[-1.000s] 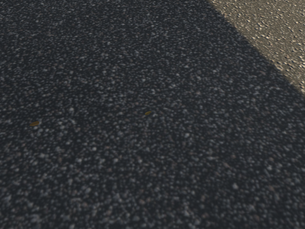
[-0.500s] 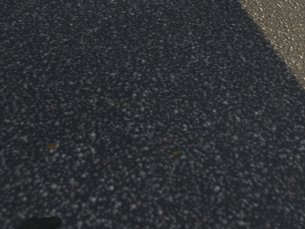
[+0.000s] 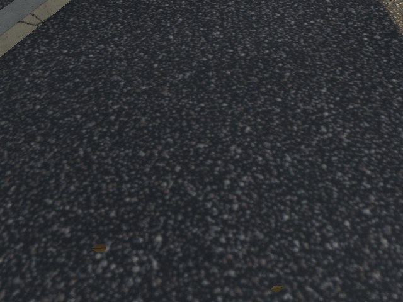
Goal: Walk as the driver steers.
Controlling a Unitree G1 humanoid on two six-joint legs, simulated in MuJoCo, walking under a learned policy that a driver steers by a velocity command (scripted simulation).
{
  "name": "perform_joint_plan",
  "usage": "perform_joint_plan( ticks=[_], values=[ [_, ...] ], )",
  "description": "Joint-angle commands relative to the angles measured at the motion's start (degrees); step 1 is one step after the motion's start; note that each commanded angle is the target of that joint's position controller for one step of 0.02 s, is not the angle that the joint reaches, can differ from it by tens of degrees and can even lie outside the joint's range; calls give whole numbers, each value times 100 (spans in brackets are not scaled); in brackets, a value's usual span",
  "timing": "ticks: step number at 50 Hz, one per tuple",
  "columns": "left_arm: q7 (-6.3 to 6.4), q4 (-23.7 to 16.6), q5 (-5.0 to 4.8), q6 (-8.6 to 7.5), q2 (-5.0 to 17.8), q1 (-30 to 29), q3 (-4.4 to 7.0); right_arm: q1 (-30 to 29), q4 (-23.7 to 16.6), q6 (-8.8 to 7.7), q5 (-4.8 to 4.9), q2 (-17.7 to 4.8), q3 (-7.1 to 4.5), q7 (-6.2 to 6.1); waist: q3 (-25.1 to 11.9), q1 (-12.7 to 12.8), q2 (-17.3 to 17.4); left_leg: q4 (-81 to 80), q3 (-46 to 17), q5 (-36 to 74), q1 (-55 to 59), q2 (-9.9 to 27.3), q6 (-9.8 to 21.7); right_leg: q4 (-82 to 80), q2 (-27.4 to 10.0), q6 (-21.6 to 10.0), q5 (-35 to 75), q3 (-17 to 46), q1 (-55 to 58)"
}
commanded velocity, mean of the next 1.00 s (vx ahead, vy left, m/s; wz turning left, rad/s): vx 0.50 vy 0.00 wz -0.47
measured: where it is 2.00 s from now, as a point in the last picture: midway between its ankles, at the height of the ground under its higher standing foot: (324, 167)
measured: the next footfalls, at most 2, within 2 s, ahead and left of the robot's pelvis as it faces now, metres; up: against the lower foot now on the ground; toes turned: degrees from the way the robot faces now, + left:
left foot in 0.18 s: +0.29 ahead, +0.15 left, +0.00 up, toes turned -5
right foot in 0.68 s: +0.50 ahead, -0.18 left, +0.00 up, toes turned -24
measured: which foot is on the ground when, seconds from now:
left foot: up 0.00-0.16, down 0.18-0.70, up 0.72-1.00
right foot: down 0.00-0.20, up 0.22-0.66, down 0.68-1.00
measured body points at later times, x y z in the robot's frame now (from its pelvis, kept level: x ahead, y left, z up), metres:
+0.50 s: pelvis +0.28 +0.03 +0.00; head +0.30 +0.03 +0.45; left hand +0.50 +0.26 -0.10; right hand +0.26 -0.26 -0.12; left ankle +0.25 +0.15 -0.75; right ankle +0.38 -0.16 -0.68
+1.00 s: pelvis +0.52 -0.11 +0.00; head +0.54 -0.14 +0.45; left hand +0.72 +0.11 -0.10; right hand +0.57 -0.43 -0.09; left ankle +0.76 -0.02 -0.69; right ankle +0.46 -0.16 -0.75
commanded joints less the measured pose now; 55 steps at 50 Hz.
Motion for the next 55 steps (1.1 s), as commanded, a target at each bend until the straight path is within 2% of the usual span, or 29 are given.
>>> perform_joint_plan(
  ticks=[1, 4, 6, 7, 8, 9, 10, 11, 12, 14, 16, 18, 20, 25, 30, 32, 33, 34, 35, 36, 37, 38, 39, 40, 41, 44, 49, 52, 55],
  values=[
    [57, -236, -73, -29, 1017, 55, 233, -718, -536, -150, 28, -170, -9, 66, 138, 46, -567, -844, 188, 759, 460, -235, -55, -507, -1337, -819, 1525, 814, -366],
    [100, -119, -103, 79, 1070, 278, 256, -1068, -668, -227, 64, -276, -44, 158, 201, 56, -611, -1318, 72, 596, 520, -356, 12, -192, -1559, -763, 1501, 1116, 57],
    [145, -87, -101, 143, 1155, 272, 298, -947, -651, -274, 64, -430, -102, 182, 130, -117, -705, -1546, 25, 229, 854, -415, 116, 100, -1692, -655, 1647, 1329, 278],
    [158, -90, -95, 169, 1204, 205, 317, -676, -584, -295, 62, -532, -151, 170, -8, -308, -762, -1662, 95, 53, 1326, -482, 205, 400, -1666, -584, 2046, 1336, 261],
    [163, -109, -77, 180, 1146, 142, 290, -42, -402, -306, 41, -730, -261, 127, -401, -654, -710, -1834, 203, 51, 2313, -549, 363, 1079, -1415, -440, 2603, 1171, 84],
    [153, -226, 5, 162, 896, 53, 192, 865, -247, -310, -50, -1024, -370, 67, -1181, -1087, -552, -1509, -231, 178, 3894, 19, 658, 2371, -1105, -243, 2088, 982, -693],
    [138, -373, 45, 75, 286, 657, 12, 1568, -154, -240, -136, -1554, -504, 17, -2200, -1057, 712, -1435, -2214, -161, 6233, 1512, 1382, 4514, -297, 173, -175, 434, -2777],
    [124, -359, -89, 10, 398, 781, 9, 1728, -68, -180, -63, -1256, -438, 38, -2656, -1067, 1412, -2225, -3744, -1341, 6340, 1935, 1691, 5529, -208, 241, -2261, 808, -3619],
    [128, -423, -223, 13, 956, 276, 184, 1390, -68, -161, -19, -862, -320, 21, -1640, -1095, 776, -2466, -3073, -1977, 5545, 1679, 1429, 5923, -539, 224, -1905, 899, -4037],
    [140, -571, -136, 85, 907, -283, 217, 651, -49, -165, -21, -492, -188, 27, -539, -791, 333, -2870, -1780, -1398, 3985, 1241, 1203, 5636, -929, 251, -1084, 650, -3875],
    [126, -533, -112, 232, 669, -117, 230, 242, 13, -241, -80, -352, -170, 41, -192, -454, 517, -3276, -977, -800, 3055, 959, 1118, 5313, -1158, 301, -675, 675, -3285],
    [128, -589, -102, 342, 490, -157, 213, 123, 107, -320, -84, -431, -221, 37, -42, -341, 373, -3516, -448, -222, 2755, 961, 1189, 5172, -1200, 375, -377, 647, -3262],
    [123, -712, -63, 377, 466, -373, 213, 167, 226, -353, -97, -552, -273, 12, 45, -335, 195, -3606, -38, 196, 2809, 977, 1242, 4754, -1230, 438, 87, 697, -3470],
    [-78, -993, -54, 293, 322, -1247, 127, 387, 430, -272, -46, -837, -350, -69, 219, -636, -21, -3629, 907, 535, 3091, 837, 1068, 3061, -1106, 343, 1381, 284, -3248],
    [-209, -1380, -44, 326, 469, -1873, 156, 726, 658, -85, 117, -1107, -455, -74, 389, -766, -31, -3206, 1201, 1066, 4064, 1125, 878, 2342, -945, 31, 738, -35, -3373],
    [-217, -1422, -23, 359, 653, -1611, 256, 666, 659, -2, 175, -1279, -506, -95, 82, -517, 151, -2401, 1391, 2892, 4275, 1104, 743, 2293, -584, -197, 116, -378, -2746],
    [-201, -1297, -34, 376, 830, -1012, 372, 590, 645, 51, 201, -1310, -512, -106, -273, -141, 152, -1491, 1548, 3673, 4172, 980, 634, 2139, -303, -355, 51, -563, -1923],
    [-130, -1018, -60, 404, 1178, -21, 576, 609, 621, 70, 181, -1166, -449, -124, -797, 343, -9, -167, 1701, 3544, 3547, 724, 428, 1886, -31, -572, 320, -544, -440],
    [3, -887, -104, 461, 1807, 654, 769, 823, 444, 27, -34, -730, -292, -127, -1293, 416, -1060, 1880, 1774, 939, 1685, 278, 84, 1682, -1125, -1108, 206, 1353, 1346],
    [-25, -1120, -114, 369, 2076, 275, 728, 983, 174, -157, -90, -269, -104, -69, -2031, -103, -1926, 3485, 612, -3097, -163, -876, -150, 595, -2236, -2118, -979, 4606, 2507],
    [-87, -1191, -84, 270, 1521, 276, 559, 385, 119, -330, 117, -826, -218, 12, -1964, 292, -1080, 3719, -230, -2881, -762, -561, -8, 176, -2267, -1860, -1219, 4522, 2447],
    [-92, -1146, -40, 193, 1286, 148, 484, 57, 3, -425, 246, -869, -217, 45, -1239, 220, -893, 3458, -136, -2411, -960, -344, 140, 201, -2086, -1630, -899, 3723, 1813],
    [-88, -1159, -35, 158, 1158, -204, 442, 41, 45, -464, 141, -778, -199, -2, -784, -61, -380, 2899, -137, -1972, -697, -96, 168, 226, -1825, -1426, -279, 3081, 977],
    [-61, -1226, -6, 145, 949, -527, 377, 82, 112, -438, 1, -841, -244, -44, -595, -265, -410, 2410, -157, -1704, -296, 68, 139, 181, -1631, -1308, 355, 2601, 362],
    [-33, -1325, 56, 145, 890, -706, 342, 187, 140, -373, -32, -847, -261, -32, -514, -423, -548, 2229, -182, -1520, 44, 127, 100, 61, -1510, -1300, 725, 2412, -59],
    [57, -1315, 22, 108, 994, -664, 373, 164, 125, -222, -101, -653, -229, -33, -408, -507, -464, 1523, -45, -1113, 276, 24, -160, -128, -1333, -1372, 1479, 1963, -625],
    [194, -1134, -39, 162, 1122, -298, 422, -868, -149, -225, -58, -374, -92, 21, -92, -145, -657, -590, 10, 587, 616, -351, -352, -100, -931, -997, 857, 1523, -1031],
    [196, -945, -60, 165, 1067, -17, 406, -1143, -220, -291, 18, -432, -81, 113, -52, 16, -732, -1124, -12, 1031, 894, -417, -273, 19, -1106, -907, 544, 1658, -846],
    [204, -796, -45, 189, 999, 130, 390, -1138, -256, -354, 13, -607, -134, 176, 9, -16, -832, -1431, -76, 580, 883, -401, -36, 406, -1384, -822, 647, 1981, -259]
  ],
)
Velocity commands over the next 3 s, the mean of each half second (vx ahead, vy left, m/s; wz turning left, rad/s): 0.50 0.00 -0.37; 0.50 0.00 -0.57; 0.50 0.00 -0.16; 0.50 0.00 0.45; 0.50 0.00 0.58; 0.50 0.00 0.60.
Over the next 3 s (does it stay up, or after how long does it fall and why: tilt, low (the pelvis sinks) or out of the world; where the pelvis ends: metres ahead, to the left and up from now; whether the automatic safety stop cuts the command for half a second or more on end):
stays up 1.55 -0.43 0.00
